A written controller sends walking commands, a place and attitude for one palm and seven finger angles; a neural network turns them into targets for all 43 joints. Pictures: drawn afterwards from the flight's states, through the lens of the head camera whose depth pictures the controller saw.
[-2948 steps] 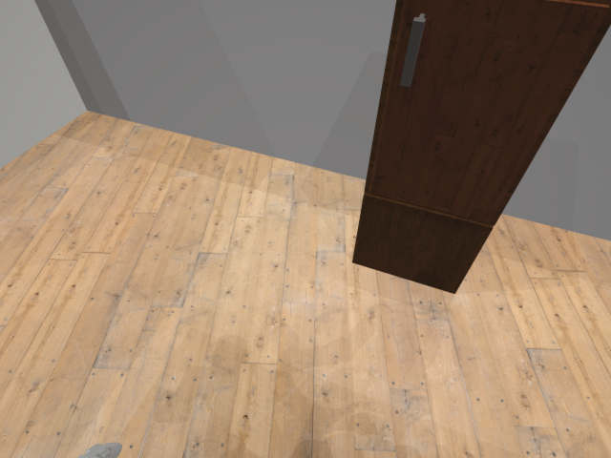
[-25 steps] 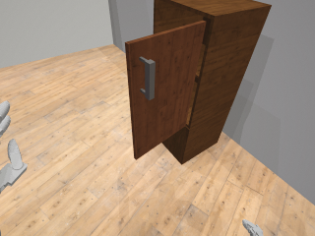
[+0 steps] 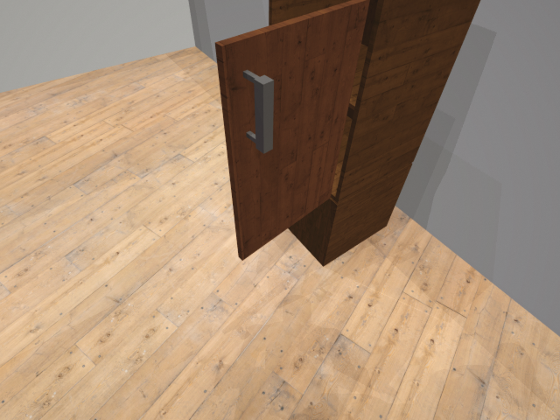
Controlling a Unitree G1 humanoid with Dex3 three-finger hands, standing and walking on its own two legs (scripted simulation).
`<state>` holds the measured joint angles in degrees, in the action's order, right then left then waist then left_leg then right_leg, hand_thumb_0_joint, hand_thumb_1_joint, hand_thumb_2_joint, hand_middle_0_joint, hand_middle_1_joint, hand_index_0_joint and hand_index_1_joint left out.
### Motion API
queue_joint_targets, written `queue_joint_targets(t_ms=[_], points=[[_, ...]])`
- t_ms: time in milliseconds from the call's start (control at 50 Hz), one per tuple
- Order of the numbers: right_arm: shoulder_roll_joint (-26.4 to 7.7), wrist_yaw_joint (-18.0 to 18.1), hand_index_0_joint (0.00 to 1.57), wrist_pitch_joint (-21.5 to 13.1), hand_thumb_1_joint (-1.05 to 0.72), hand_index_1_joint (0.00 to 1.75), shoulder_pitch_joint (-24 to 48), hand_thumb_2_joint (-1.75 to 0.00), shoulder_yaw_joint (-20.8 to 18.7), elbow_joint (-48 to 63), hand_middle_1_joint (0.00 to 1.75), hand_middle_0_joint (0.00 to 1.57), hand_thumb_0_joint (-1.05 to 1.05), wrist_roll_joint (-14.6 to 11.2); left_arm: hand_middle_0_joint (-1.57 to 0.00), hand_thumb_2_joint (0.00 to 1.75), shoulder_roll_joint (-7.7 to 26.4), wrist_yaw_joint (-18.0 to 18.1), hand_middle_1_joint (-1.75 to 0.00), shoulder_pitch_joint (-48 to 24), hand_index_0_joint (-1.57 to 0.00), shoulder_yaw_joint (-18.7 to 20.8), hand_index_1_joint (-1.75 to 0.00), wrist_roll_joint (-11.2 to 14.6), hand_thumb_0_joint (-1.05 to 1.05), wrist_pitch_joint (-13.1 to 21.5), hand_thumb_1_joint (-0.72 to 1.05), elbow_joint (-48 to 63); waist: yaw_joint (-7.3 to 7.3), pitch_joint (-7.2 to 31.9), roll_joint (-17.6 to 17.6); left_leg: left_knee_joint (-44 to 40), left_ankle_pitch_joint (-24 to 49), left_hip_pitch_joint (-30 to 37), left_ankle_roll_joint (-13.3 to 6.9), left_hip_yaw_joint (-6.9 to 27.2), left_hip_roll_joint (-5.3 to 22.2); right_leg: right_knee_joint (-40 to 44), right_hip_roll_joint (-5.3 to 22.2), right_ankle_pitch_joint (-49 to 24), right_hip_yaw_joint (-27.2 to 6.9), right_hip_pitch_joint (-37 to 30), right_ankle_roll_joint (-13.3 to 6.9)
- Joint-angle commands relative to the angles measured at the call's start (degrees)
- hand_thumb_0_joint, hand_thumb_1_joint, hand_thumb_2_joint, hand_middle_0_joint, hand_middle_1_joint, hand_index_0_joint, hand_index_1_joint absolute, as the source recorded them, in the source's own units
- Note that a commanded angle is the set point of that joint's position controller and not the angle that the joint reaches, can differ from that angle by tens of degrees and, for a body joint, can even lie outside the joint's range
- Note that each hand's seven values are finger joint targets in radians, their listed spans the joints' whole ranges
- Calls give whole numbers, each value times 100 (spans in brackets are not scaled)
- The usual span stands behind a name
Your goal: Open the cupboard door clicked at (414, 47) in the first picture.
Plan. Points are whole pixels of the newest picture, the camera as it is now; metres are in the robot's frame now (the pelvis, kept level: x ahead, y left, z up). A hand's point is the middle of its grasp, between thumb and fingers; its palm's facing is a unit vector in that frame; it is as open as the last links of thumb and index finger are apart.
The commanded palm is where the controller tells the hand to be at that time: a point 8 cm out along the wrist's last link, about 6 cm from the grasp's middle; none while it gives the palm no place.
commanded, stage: let the arm hang, fingers relaxed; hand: left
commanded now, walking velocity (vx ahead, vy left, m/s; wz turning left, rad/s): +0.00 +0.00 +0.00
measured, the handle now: (256, 112) +0.59 +0.06 +0.14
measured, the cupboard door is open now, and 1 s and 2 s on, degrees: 97 97 97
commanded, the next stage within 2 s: look to check the result in 0.82 s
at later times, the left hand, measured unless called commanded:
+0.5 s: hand out of the picture -0.05 +0.17 -0.16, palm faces +0.07 -0.98 -0.20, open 7.4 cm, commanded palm none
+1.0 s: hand out of the picture +0.00 +0.16 -0.16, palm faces +0.07 -0.98 -0.20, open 7.4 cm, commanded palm none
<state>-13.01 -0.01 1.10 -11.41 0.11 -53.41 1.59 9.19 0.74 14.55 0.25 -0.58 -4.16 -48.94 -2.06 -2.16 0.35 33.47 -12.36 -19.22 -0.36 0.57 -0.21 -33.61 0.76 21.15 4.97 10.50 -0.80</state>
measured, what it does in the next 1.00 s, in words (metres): stands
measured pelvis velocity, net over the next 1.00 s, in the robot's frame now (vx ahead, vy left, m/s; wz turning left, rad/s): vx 0.02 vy -0.01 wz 0.00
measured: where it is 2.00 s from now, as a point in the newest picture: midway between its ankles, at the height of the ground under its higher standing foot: outside the picture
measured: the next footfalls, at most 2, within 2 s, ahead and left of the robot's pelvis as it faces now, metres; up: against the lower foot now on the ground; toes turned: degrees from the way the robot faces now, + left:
none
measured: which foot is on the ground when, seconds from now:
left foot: down 0.00-1.00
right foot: down 0.00-1.00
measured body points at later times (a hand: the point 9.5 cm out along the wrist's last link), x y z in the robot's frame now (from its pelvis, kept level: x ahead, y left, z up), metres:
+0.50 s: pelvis +0.00 +0.00 +0.01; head +0.01 -0.01 +0.46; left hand -0.05 +0.22 -0.14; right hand -0.02 -0.20 -0.16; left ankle +0.06 +0.11 -0.73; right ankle -0.03 -0.11 -0.73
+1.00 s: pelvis +0.02 -0.01 +0.01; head +0.03 -0.02 +0.46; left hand +0.00 +0.21 -0.15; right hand +0.01 -0.22 -0.16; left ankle +0.06 +0.11 -0.73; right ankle -0.03 -0.11 -0.73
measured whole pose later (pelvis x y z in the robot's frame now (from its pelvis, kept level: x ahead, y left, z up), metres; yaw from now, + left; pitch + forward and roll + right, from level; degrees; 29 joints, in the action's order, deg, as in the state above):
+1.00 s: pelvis +0.02 -0.01 +0.01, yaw +0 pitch -2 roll +0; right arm -7.8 1.8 1.1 -15.3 -0.6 -65.4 1.0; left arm 7.3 2.1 17.0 1.6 0.0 -0.2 -65.1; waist -0.6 -3.5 -1.3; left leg 25.5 -9.5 -14.0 0.5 1.1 0.2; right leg -24.6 -0.1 17.8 5.5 4.9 -1.6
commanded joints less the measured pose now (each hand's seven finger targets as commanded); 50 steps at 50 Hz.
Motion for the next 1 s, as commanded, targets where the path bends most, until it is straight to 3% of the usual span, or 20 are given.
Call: queue_joint_targets(t_ms=[0, 80, 160, 320, 500, 580, 680, 800, 980], points=[[-464, 141, 20, -94, -90, 30, 53, -90, -113, -18, 30, 20, 0, 15, -20, 90, 840, 41, -30, 369, -20, 281, -30, -6, 0, 385, 90, -383, 248, 255, -1132, -1125, 426, 300, -193, 678, 498, 1128, 461, -576, -526, -176, -211], [-349, 185, 20, -42, -90, 30, -320, -90, -128, -403, 30, 20, 0, -33, -20, 90, 757, 37, -30, 522, -20, 211, -30, 19, 0, 411, 90, -989, 178, 241, -767, -1163, 253, 592, -174, 634, 503, 1412, 489, -508, -506, -81, -253], [-276, 208, 20, -2, -90, 30, -580, -90, -151, -685, 30, 20, 0, -55, -20, 90, 643, 59, -30, 653, -20, 145, -30, 24, 0, 412, 90, -1377, 145, -113, -221, -1223, 135, 674, -176, 588, 514, 1582, 480, -304, -459, 188, -248], [-92, 208, 20, 32, -90, 30, -812, -90, -160, -952, 30, 20, 0, -61, -20, 90, 519, 119, -30, 924, -20, 128, -30, 24, 0, 414, 90, -1685, 138, -383, 61, -1235, -24, 683, -161, 480, 459, 1656, 501, 101, -478, 464, -257], [158, 200, 20, 6, -90, 30, -850, -90, -141, -1077, 30, 20, 0, -31, -20, 90, 348, 158, -30, 901, -20, 171, -30, 21, 0, 430, 90, -1646, 128, -528, 80, -1139, 222, 595, -129, 401, 393, 1602, 552, 9, -497, 505, -255], [202, 202, 20, -7, -90, 30, -842, -90, -139, -1086, 30, 20, 0, -17, -20, 90, 318, 160, -30, 825, -20, 194, -30, 22, 0, 436, 90, -1603, 137, -593, -220, -1171, 263, 527, -120, 420, 399, 1541, 532, -75, -484, 484, -256], [164, 225, 20, -53, -90, 30, -791, -90, -135, -1063, 30, 20, 0, -23, -20, 90, 315, 155, -30, 779, -20, 221, -30, 30, 0, 449, 90, -1584, 184, -423, -307, -1188, 619, 483, -133, 456, 438, 1430, 516, -525, -435, 148, -219], [131, 228, 20, -54, -90, 30, -793, -90, -147, -1050, 30, 20, 0, -35, -20, 90, 348, 157, -30, 718, -20, 221, -30, 35, 0, 476, 90, -1537, 150, -315, -25, -1053, 947, 674, -119, 385, 453, 1534, 578, -812, -446, 77, -217], [38, 236, 20, -57, -90, 30, -681, -90, -137, -1062, 30, 20, 0, -44, -20, 90, 385, 161, -30, 713, -20, 204, -30, 39, 0, 489, 90, -1528, 145, -213, -40, -1039, 1136, 859, -127, 371, 498, 1563, 570, -1079, -479, 3, -197]])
